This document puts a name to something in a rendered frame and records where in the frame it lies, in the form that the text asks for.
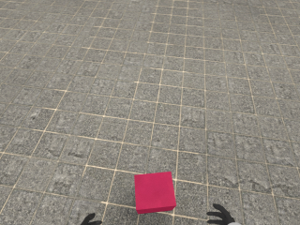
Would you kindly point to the robot left hand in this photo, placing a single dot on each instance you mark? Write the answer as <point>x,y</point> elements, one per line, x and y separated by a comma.
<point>88,218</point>

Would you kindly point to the robot right hand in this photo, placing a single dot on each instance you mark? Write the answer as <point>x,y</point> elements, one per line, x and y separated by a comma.
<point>224,215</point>

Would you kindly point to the carton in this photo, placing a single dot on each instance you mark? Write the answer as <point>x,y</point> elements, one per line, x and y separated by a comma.
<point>154,192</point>

